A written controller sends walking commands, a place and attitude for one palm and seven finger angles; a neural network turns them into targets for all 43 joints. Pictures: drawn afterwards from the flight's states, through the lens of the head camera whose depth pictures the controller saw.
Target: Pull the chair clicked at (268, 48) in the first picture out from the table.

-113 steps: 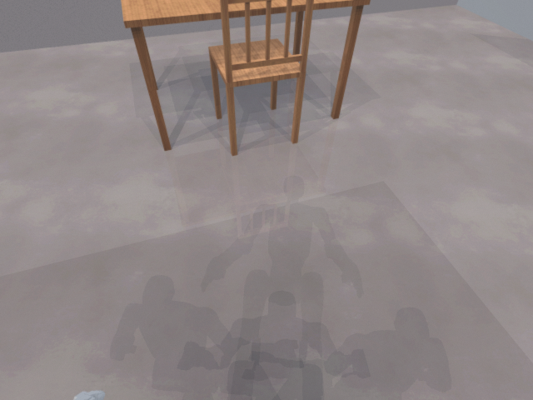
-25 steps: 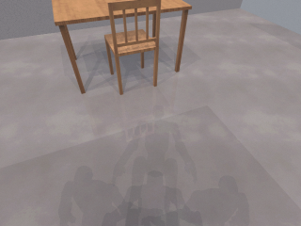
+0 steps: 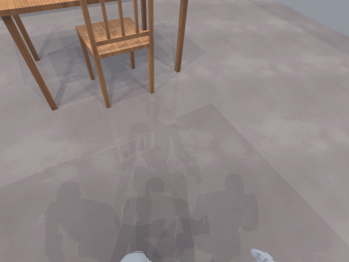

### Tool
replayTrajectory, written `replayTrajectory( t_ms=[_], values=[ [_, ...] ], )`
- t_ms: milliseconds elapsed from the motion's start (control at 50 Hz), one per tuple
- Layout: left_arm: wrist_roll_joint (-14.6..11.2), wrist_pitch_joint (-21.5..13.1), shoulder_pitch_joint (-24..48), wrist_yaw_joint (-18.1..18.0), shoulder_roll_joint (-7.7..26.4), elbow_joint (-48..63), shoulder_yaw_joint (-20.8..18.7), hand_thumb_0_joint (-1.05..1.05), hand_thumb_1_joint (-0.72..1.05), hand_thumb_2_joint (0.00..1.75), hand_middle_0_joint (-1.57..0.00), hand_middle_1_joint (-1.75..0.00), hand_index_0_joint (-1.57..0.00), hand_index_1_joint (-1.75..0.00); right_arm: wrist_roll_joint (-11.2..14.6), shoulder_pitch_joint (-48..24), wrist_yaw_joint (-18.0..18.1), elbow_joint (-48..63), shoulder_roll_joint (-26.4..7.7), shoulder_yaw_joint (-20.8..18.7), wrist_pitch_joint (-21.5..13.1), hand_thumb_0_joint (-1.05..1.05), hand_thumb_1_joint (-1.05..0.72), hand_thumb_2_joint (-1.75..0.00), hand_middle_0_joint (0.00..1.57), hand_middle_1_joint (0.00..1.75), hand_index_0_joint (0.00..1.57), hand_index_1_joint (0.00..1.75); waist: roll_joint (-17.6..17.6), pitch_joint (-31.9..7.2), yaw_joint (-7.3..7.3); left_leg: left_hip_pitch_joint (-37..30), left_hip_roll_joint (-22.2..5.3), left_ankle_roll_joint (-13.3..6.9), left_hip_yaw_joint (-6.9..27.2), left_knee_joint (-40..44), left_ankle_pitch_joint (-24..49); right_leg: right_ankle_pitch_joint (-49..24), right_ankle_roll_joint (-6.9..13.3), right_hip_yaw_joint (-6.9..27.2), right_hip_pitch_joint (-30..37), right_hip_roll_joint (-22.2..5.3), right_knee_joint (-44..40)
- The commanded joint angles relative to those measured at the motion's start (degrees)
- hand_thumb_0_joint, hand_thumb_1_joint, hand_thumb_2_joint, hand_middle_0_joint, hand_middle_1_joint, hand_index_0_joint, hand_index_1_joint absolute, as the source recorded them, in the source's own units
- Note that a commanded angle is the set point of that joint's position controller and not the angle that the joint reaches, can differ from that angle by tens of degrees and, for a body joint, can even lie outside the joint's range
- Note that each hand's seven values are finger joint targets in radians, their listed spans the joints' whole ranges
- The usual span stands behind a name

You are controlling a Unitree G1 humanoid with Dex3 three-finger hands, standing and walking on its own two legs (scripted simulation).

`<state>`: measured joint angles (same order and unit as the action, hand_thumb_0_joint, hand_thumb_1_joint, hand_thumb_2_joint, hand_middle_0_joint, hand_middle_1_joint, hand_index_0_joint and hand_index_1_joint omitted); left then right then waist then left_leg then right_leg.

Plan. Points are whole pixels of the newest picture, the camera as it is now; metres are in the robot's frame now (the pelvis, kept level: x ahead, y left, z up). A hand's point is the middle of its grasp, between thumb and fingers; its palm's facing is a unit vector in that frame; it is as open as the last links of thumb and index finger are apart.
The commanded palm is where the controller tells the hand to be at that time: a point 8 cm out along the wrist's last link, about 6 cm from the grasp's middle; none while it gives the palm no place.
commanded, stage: walk to a spot facing it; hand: left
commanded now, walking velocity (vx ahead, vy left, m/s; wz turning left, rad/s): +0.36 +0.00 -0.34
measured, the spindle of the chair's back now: (120, 14) +1.33 +0.45 -0.08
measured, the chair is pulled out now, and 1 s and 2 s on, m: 0.00 0.00 0.00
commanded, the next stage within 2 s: turn to face it in 1.74 s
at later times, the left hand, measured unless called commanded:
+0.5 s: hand (141, 178) +0.36 +0.14 -0.15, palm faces -0.28 -0.95 -0.16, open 7.4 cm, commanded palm none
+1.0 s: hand (138, 162) +0.44 +0.16 -0.18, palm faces -0.16 -0.98 -0.15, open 7.3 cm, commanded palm none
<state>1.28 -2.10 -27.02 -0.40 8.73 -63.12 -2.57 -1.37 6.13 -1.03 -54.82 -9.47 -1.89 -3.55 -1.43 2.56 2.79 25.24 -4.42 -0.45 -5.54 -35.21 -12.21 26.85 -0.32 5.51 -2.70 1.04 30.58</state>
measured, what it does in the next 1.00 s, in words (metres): walks ahead: right foot, then left foot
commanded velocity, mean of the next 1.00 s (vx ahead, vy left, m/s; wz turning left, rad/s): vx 0.37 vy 0.00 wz -0.17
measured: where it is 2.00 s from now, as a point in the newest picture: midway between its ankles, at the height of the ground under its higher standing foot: (203, 160)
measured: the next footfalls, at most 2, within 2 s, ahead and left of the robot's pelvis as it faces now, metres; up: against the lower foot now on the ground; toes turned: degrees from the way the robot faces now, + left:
right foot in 0.56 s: +0.34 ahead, -0.14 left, +0.00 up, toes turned -21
left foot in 0.96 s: +0.55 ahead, +0.06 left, +0.00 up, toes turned -2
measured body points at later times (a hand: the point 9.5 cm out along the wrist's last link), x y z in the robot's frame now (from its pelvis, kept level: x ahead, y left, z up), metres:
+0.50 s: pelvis +0.20 +0.01 +0.01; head +0.23 +0.00 +0.46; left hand +0.38 +0.19 -0.13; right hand +0.03 -0.17 -0.13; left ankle +0.09 +0.11 -0.72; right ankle +0.29 -0.13 -0.70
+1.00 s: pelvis +0.43 -0.02 +0.00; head +0.44 +0.01 +0.45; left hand +0.45 +0.21 -0.17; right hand +0.45 -0.29 -0.12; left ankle +0.51 +0.06 -0.72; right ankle +0.31 -0.12 -0.71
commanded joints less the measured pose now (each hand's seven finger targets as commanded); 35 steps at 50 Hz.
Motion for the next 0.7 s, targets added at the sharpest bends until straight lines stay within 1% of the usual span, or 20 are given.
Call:
replayTrajectory(
  t_ms=[0,40,60,80,100,120,200,280,360,420,460,480,500,520,540,560,600,620,660,680],
  values=[
    [-0.3,-1.4,1.5,0.0,5.2,6.1,-1.8,0.00,0.90,0.90,-0.20,-0.30,-0.20,-0.30,-0.1,21.6,2.2,-3.6,-15.4,-4.0,-0.4,0.00,-0.90,-0.90,0.20,0.30,0.20,0.30,17.1,-11.9,-8.90,-33.1,-24.9,-7.9,34.6,22.3,-13.0,3.1,3.1,-1.5,-33.0,-0.3,44.7],
    [0.4,-0.6,7.6,1.1,4.8,6.4,-2.0,0.00,0.90,0.90,-0.20,-0.30,-0.20,-0.30,-0.1,13.3,2.1,-1.6,-8.4,-2.4,-0.6,0.00,-0.90,-0.90,0.20,0.30,0.20,0.30,8.9,1.7,-5.57,-16.7,-20.2,-7.4,24.0,24.6,-15.2,-5.9,2.6,-3.1,-34.8,-5.8,46.4],
    [0.7,0.1,7.0,1.5,4.0,6.0,-2.1,0.00,0.90,0.90,-0.20,-0.30,-0.20,-0.30,-0.3,11.9,2.1,-1.8,-5.9,-1.6,-1.1,0.00,-0.90,-0.90,0.20,0.30,0.20,0.30,7.6,3.9,-3.59,-11.8,-17.4,-5.6,17.9,25.1,-12.2,-8.6,2.3,-3.1,-32.2,-6.6,44.5],
    [0.8,0.8,5.2,1.7,3.0,5.4,-2.0,0.00,0.90,0.90,-0.20,-0.30,-0.20,-0.30,-0.2,11.4,2.2,-2.0,-5.0,-1.3,-1.5,0.00,-0.90,-0.90,0.20,0.30,0.20,0.30,8.2,3.1,-2.16,-10.3,-15.5,-4.8,12.5,25.0,-8.3,-10.5,1.9,-3.7,-30.5,-6.7,42.9],
    [0.8,1.5,4.6,1.7,2.6,5.3,-2.0,0.00,0.90,0.90,-0.20,-0.30,-0.20,-0.30,0.0,11.5,2.3,-2.1,-4.6,-1.2,-1.8,0.00,-0.90,-0.90,0.20,0.30,0.20,0.30,8.2,2.7,-1.62,-9.1,-14.2,-4.6,8.9,25.4,-5.7,-12.2,1.5,-4.1,-29.5,-6.7,41.9],
    [0.8,1.8,4.6,1.7,2.6,5.3,-2.1,0.00,0.90,0.90,-0.20,-0.30,-0.20,-0.30,0.1,12.1,2.4,-2.8,-4.4,-1.3,-2.1,0.00,-0.90,-0.90,0.20,0.30,0.20,0.30,7.9,2.0,-1.10,-9.9,-13.7,-4.6,7.7,25.4,-3.4,-13.9,1.3,-4.1,-29.7,-7.0,41.2],
    [1.0,2.5,10.4,2.2,3.1,8.1,-2.3,0.00,0.90,0.90,-0.20,-0.30,-0.20,-0.30,0.1,15.1,2.4,-3.4,-5.4,-1.8,-2.5,0.00,-0.90,-0.90,0.20,0.30,0.20,0.30,4.7,2.9,-1.90,-16.1,-14.4,-7.4,4.3,26.9,1.8,-17.7,-0.2,-4.7,-36.8,-8.6,34.6],
    [1.0,2.4,18.0,2.5,3.0,10.1,-1.4,0.00,0.90,0.90,-0.20,-0.30,-0.20,-0.30,0.1,19.4,2.4,-5.6,-5.9,-1.7,-2.5,0.00,-0.90,-0.90,0.20,0.30,0.20,0.30,5.1,3.8,-3.71,-23.0,-14.0,-7.3,0.0,25.9,10.9,-19.8,-0.5,-7.9,-38.3,-8.8,23.2],
    [0.7,1.9,25.6,2.5,2.4,12.0,-0.8,0.00,0.90,0.90,-0.20,-0.30,-0.20,-0.30,-0.4,24.5,2.4,-8.0,-5.8,-1.2,-1.9,0.00,-0.90,-0.90,0.20,0.30,0.20,0.30,5.4,5.8,-6.38,-26.0,-14.3,-7.1,-2.5,24.1,19.0,-18.1,0.9,-10.7,-35.5,-7.3,13.2],
    [0.5,1.4,27.7,2.3,2.7,12.3,-0.6,0.00,0.90,0.90,-0.20,-0.30,-0.20,-0.30,-0.7,26.2,2.3,-9.4,-6.0,-1.1,-1.3,0.00,-0.90,-0.90,0.20,0.30,0.20,0.30,7.1,6.1,-6.80,-26.9,-14.7,-6.7,-3.9,21.6,25.1,-14.8,2.6,-12.8,-31.1,-5.3,8.5],
    [0.5,0.9,23.1,2.1,3.3,11.0,-0.8,0.00,0.90,0.90,-0.20,-0.30,-0.20,-0.30,-0.5,25.1,2.4,-9.6,-7.1,-1.1,-1.1,0.00,-0.90,-0.90,0.20,0.30,0.20,0.30,8.0,2.8,-4.27,-29.0,-14.4,-6.0,-6.3,14.6,39.0,-11.8,4.3,-15.3,-23.8,-2.3,5.1],
    [0.6,0.4,17.8,1.9,4.2,9.2,-1.2,0.00,0.90,0.90,-0.20,-0.30,-0.20,-0.30,-0.3,24.7,2.4,-9.6,-7.6,-1.1,-0.9,0.00,-0.90,-0.90,0.20,0.30,0.20,0.30,7.0,-0.6,-1.95,-27.9,-13.4,-4.9,-7.5,7.5,44.4,-13.0,5.1,-16.6,-15.5,-0.4,2.2],
    [0.8,-0.3,9.4,1.6,6.3,6.3,-1.9,0.00,0.90,0.90,-0.20,-0.30,-0.20,-0.30,0.2,23.4,2.2,-9.4,-7.8,-1.1,-0.9,0.00,-0.90,-0.90,0.20,0.30,0.20,0.30,5.9,-5.2,2.15,-21.5,-11.3,-2.9,-9.4,-3.5,41.7,-17.7,6.2,-16.0,-1.9,-0.4,-0.6],
    [0.9,-0.9,1.3,0.8,11.5,4.1,-3.2,0.00,0.90,0.90,-0.20,-0.30,-0.20,-0.30,1.0,23.5,1.4,-8.3,-5.6,-0.8,-1.0,0.00,-0.90,-0.90,0.20,0.30,0.20,0.30,-2.4,-11.1,5.26,-6.6,-7.8,-0.9,-10.9,-19.0,24.2,-16.6,10.1,-2.7,13.5,-11.7,-2.2],
    [0.0,-1.0,-4.3,0.3,16.3,2.6,-4.3,0.00,0.90,0.90,-0.20,-0.30,-0.20,-0.30,1.3,22.7,1.7,-6.2,-2.5,-0.4,-1.3,0.00,-0.90,-0.90,0.20,0.30,0.20,0.30,-10.0,-15.6,5.01,7.7,0.8,1.4,-7.9,-36.9,-18.9,-25.9,17.3,21.4,22.3,-26.3,-8.2],
    [-0.9,-0.9,-2.1,0.1,17.2,3.1,-4.4,0.00,0.90,0.90,-0.20,-0.30,-0.20,-0.30,1.4,18.2,1.7,-5.6,-3.9,-0.8,-1.0,0.00,-0.90,-0.90,0.20,0.30,0.20,0.30,-6.3,-14.4,5.28,10.3,-1.1,0.2,0.2,-43.5,-19.1,-21.4,18.3,22.7,16.7,-26.8,-12.5],
    [-0.8,-1.0,7.6,-0.2,11.2,5.0,-2.7,0.00,0.90,0.90,-0.20,-0.30,-0.20,-0.30,0.6,14.4,1.5,-5.1,-2.9,-1.4,-0.2,0.00,-0.90,-0.90,0.20,0.30,0.20,0.30,0.4,-2.7,0.67,11.0,-5.4,0.1,4.1,-41.8,-9.3,-13.4,13.7,12.4,-0.7,-22.3,-16.5],
    [-0.6,-1.3,10.8,-0.5,8.8,5.5,-2.1,0.00,0.90,0.90,-0.20,-0.30,-0.20,-0.30,0.2,16.0,1.4,-6.0,-1.6,-1.4,0.6,0.00,-0.90,-0.90,0.20,0.30,0.20,0.30,1.4,-0.2,-1.90,7.9,-6.4,0.4,4.0,-38.3,-7.2,-13.3,12.0,7.6,-7.2,-20.2,-18.4],
    [0.0,-2.1,11.8,-0.6,5.9,5.4,-1.6,0.00,0.90,0.90,-0.20,-0.30,-0.20,-0.30,-0.3,20.0,1.2,-7.2,0.3,-1.4,1.7,0.00,-0.90,-0.90,0.20,0.30,0.20,0.30,-2.1,0.0,-4.76,4.1,-6.5,1.4,2.6,-32.2,-5.4,-16.6,10.1,-0.1,-13.0,-17.0,-19.5],
    [0.2,-2.3,11.5,-0.6,5.0,5.8,-1.8,0.00,0.90,0.90,-0.20,-0.30,-0.20,-0.30,-0.4,20.4,1.1,-7.0,0.6,-1.4,2.0,0.00,-0.90,-0.90,0.20,0.30,0.20,0.30,-3.7,-0.2,-5.15,3.3,-6.4,1.8,2.0,-29.2,-4.9,-17.4,10.2,-1.5,-14.0,-16.2,-19.5]
  ],
)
